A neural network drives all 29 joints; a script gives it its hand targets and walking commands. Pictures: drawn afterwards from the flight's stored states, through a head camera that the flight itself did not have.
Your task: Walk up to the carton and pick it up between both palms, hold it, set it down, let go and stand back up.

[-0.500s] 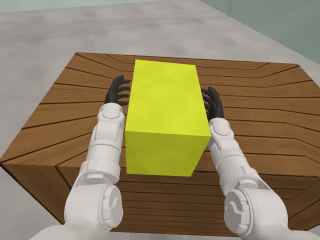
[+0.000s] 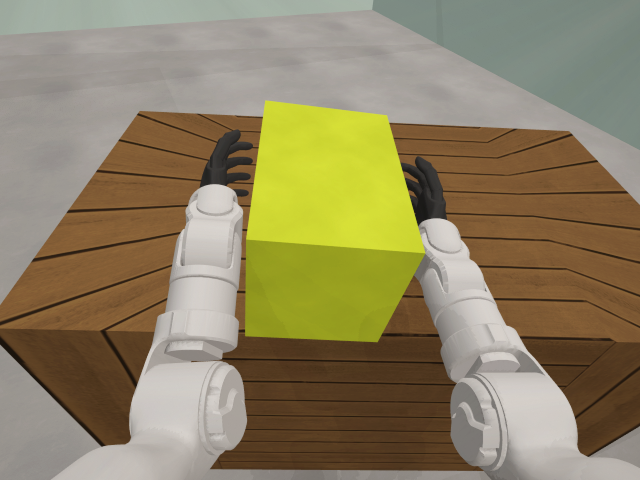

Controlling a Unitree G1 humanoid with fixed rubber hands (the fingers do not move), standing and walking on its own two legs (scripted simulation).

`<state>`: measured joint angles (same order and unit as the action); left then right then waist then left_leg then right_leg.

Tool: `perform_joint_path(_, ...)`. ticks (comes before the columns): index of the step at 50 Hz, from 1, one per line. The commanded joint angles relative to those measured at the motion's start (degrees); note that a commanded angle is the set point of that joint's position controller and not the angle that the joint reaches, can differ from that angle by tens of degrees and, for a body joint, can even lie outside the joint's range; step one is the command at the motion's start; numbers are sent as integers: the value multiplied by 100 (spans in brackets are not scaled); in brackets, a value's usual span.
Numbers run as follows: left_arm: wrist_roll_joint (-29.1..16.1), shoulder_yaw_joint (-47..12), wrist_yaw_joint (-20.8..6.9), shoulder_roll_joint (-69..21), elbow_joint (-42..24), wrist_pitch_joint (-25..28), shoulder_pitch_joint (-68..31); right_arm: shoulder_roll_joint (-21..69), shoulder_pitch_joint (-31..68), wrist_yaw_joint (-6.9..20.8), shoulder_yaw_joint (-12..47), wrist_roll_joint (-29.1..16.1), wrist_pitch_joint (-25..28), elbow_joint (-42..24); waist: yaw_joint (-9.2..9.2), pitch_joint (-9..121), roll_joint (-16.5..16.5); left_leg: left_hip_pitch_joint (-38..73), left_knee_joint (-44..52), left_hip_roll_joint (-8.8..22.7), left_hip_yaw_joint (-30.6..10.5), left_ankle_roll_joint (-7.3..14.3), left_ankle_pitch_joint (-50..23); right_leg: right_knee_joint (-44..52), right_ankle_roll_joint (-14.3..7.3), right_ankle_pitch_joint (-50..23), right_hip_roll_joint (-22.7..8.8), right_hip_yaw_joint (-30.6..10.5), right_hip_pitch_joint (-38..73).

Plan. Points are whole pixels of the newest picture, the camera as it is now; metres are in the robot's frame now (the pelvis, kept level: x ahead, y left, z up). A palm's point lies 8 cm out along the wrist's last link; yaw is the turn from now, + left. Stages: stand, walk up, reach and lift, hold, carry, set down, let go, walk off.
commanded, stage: reach and lift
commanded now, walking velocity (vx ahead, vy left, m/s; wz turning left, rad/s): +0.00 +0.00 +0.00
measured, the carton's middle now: (320, 219) +0.41 +0.00 +0.12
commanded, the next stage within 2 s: hold in 1.24 s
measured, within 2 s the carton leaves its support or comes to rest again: neither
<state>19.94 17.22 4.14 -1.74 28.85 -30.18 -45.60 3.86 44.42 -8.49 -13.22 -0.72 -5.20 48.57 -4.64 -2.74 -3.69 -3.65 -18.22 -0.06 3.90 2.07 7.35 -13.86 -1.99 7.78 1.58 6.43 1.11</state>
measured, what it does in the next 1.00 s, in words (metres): stands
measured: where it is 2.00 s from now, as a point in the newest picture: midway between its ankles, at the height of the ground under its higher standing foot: outside the picture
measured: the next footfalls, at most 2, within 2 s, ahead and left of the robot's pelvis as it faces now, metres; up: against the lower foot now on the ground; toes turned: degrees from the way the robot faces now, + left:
none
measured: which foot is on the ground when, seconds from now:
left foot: down 0.00-1.00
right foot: down 0.00-1.00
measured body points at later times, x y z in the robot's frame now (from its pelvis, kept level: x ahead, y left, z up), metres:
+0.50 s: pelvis +0.00 +0.00 +0.00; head -0.03 +0.03 +0.45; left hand +0.40 +0.14 +0.19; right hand +0.39 -0.14 +0.17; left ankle +0.04 +0.09 -0.75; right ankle +0.01 -0.09 -0.75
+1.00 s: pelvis +0.00 +0.00 +0.00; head -0.05 +0.02 +0.45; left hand +0.40 +0.13 +0.22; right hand +0.38 -0.14 +0.19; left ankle +0.04 +0.09 -0.75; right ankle +0.01 -0.09 -0.75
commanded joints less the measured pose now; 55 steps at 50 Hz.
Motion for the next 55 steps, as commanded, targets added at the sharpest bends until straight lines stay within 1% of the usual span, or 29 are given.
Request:
perform_joint_path(1, -456, -1730, -947, -3393, -502, -174, -3314, 2338, 4726, 440, 1785, -291, 181, -1642, -80, 2356, 494, 1056, 77, 88, -235, -248, -588, 52, 310, -813, -42, -148, 325)
perform_joint_path(2, -415, -1665, -975, -3350, -479, -287, -3261, 2376, 4716, 423, 1795, -369, 131, -1750, -126, 2229, 444, 1058, 82, 97, -238, -228, -623, 43, 323, -748, -21, -82, 330)
perform_joint_path(4, -382, -1572, -1029, -3245, -611, -389, -3173, 2427, 4718, 374, 1940, -493, 16, -1906, -21, 2016, 336, 924, 71, -2, -186, -136, -594, 43, 356, -889, -22, -173, 426)
perform_joint_path(6, -473, -1762, -1022, -3313, -1056, -452, -3369, 2486, 4784, 353, 2007, -559, -32, -2103, -114, 2331, 460, 1071, 22, 33, -227, -159, -667, -28, 381, -1083, -21, -162, 502)
perform_joint_path(7, -481, -1773, -1027, -3367, -1012, -494, -3286, 2532, 4846, 336, 2021, -607, -53, -2163, -159, 2243, 535, 1139, -13, 14, -233, -152, -768, -38, 367, -1126, -46, -180, 337)
perform_joint_path(8, -523, -1875, -1014, -3425, -1191, -509, -3343, 2517, 4874, 330, 2135, -701, -47, -2366, -82, 2502, 467, 1193, -66, 51, -286, -187, -1051, -124, 356, -1272, 14, -117, 526)
perform_joint_path(9, -541, -1918, -1033, -3440, -1247, -512, -3259, 2617, 4861, 311, 2159, -668, -66, -2428, -189, 2619, 428, 1352, -69, 16, -275, -170, -1191, -85, 381, -1466, 30, -126, 532)
perform_joint_path(10, -554, -1979, -1044, -3475, -1338, -514, -3210, 2576, 4716, 283, 2210, -732, -97, -2471, -220, 2579, 571, 1302, -138, 19, -275, -212, -1266, -97, 379, -1555, 7, -182, 550)
perform_joint_path(11, -535, -1920, -1053, -3425, -1365, -559, -3128, 2582, 4690, 250, 2225, -709, -148, -2433, -197, 2501, 471, 1316, -148, 27, -349, -172, -1230, -87, 391, -1577, -27, -222, 524)
perform_joint_path(14, -400, -1789, -1113, -3297, -1178, -691, -2987, 2538, 4622, 219, 2257, -713, -289, -2468, -154, 2161, 311, 1164, 55, 12, -227, -83, -656, 22, 416, -1108, -8, -174, 428)
perform_joint_path(15, -426, -1840, -1141, -3300, -1264, -739, -3072, 2521, 4609, 214, 2250, -695, -323, -2612, -175, 2199, 374, 1062, 21, -5, -226, -81, -640, 25, 413, -1051, 26, -144, 464)
perform_joint_path(18, -506, -1998, -1114, -3339, -1529, -764, -3112, 2596, 4705, 211, 2348, -813, -356, -2753, -144, 2346, 474, 1189, 2, 27, -268, -102, -798, 8, 370, -965, 28, -134, 405)
perform_joint_path(21, -599, -2131, -1060, -3343, -1788, -795, -3255, 2520, 4657, 198, 2378, -866, -378, -2904, -228, 2555, 493, 1394, -58, 33, -310, -144, -960, 15, 384, -1020, 93, -84, 289)
perform_joint_path(23, -677, -2287, -1008, -3393, -1982, -787, -3346, 2586, 4696, 220, 2434, -928, -392, -3039, -221, 2806, 665, 1392, -172, 66, -366, -237, -1137, -122, 384, -1029, 120, -81, 259)
perform_joint_path(24, -739, -2416, -1006, -3434, -1984, -800, -3348, 2565, 4629, 219, 2430, -934, -419, -2959, -329, 2737, 736, 1452, -169, 97, -376, -283, -1096, -27, 372, -988, 95, -88, 194)
perform_joint_path(26, -713, -2360, -994, -3395, -1944, -878, -3132, 2516, 4537, 197, 2464, -1019, -466, -2959, -291, 2631, 651, 1445, -181, 107, -384, -280, -1294, -34, 342, -996, 88, -127, 196)
perform_joint_path(27, -709, -2430, -1002, -3383, -1991, -911, -3102, 2474, 4526, 167, 2497, -981, -498, -2988, -356, 2638, 580, 1460, -157, 58, -370, -259, -1244, -9, 396, -1053, 91, -129, 189)
perform_joint_path(29, -681, -2317, -1044, -3386, -1817, -952, -3138, 2549, 4592, 144, 2512, -1033, -593, -3005, -285, 2446, 521, 1302, -150, 29, -358, -186, -958, 21, 393, -959, 69, -123, 176)
perform_joint_path(32, -619, -2259, -1094, -3408, -1755, -1016, -3205, 2530, 4800, 149, 2429, -1023, -626, -3119, -315, 2426, 587, 1170, -48, 105, -379, -176, -730, 41, 335, -664, 56, -178, 144)
perform_joint_path(35, -632, -2238, -1086, -3404, -1701, -1058, -3295, 2500, 4682, 172, 2310, -953, -677, -2711, -316, 2237, 761, 1046, 10, 141, -348, -267, -648, 41, 294, -410, 67, -163, 61)
perform_joint_path(36, -653, -2289, -1051, -3435, -1900, -1050, -3371, 2503, 4647, 192, 2296, -979, -653, -2867, -302, 2471, 773, 1247, 19, 164, -397, -272, -872, 16, 309, -503, 90, -137, 213)
perform_joint_path(39, -584, -2092, -1054, -3304, -1721, -1090, -3343, 2550, 4786, 199, 2393, -1010, -698, -2790, -227, 2418, 532, 1129, 21, 123, -357, -201, -788, 28, 344, -583, 76, -150, 284)
perform_joint_path(42, -563, -2109, -1075, -3359, -1806, -1117, -3271, 2600, 4838, 183, 2489, -1092, -704, -2906, -196, 2433, 521, 1218, -25, 150, -343, -243, -1044, -4, 363, -777, 87, -154, 360)
perform_joint_path(45, -534, -1914, -1149, -3267, -1706, -1141, -3411, 2707, 4952, 130, 2466, -1081, -769, -2936, -184, 2354, 313, 1065, 13, 40, -256, -70, -622, 41, 377, -732, 53, -198, 301)
perform_joint_path(48, -439, -1787, -1203, -3235, -1572, -1186, -3412, 2684, 4928, 133, 2448, -1046, -809, -2865, -101, 2198, 301, 914, 91, 29, -238, 39, -304, 47, 412, -535, 59, -181, 376)
perform_joint_path(50, -534, -1947, -1203, -3264, -1842, -1175, -3395, 2717, 5012, 109, 2529, -1181, -767, -3041, -98, 2468, 396, 1031, 37, 31, -247, -45, -617, 23, 403, -786, 30, -200, 447)
perform_joint_path(51, -614, -2108, -1158, -3325, -2069, -1153, -3575, 2740, 5013, 100, 2601, -1291, -747, -3228, -161, 2677, 549, 1193, -56, 32, -267, -105, -937, -33, 402, -1100, 58, -171, 541)
perform_joint_path(53, -581, -2141, -1166, -3324, -1962, -1184, -3493, 2730, 5024, 63, 2605, -1307, -811, -3173, -243, 2506, 584, 1281, -130, 40, -318, -158, -1078, -14, 431, -1111, 92, -195, 441)
perform_joint_path(55, -589, -2147, -1191, -3235, -1977, -1201, -3449, 2652, 4875, 18, 2553, -1291, -880, -3021, -242, 2405, 521, 1224, -50, -5, -282, -94, -779, 56, 455, -975, 21, -227, 402)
